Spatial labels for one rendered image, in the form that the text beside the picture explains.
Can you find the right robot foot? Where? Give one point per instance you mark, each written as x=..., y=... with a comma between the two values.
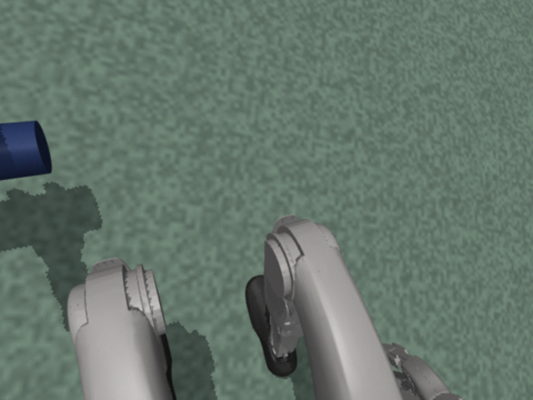
x=260, y=319

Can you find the bottle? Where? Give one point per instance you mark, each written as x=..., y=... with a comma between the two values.
x=23, y=150

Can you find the left robot foot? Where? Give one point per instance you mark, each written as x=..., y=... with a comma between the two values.
x=169, y=364

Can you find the right robot hand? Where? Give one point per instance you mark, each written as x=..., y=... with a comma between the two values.
x=417, y=381

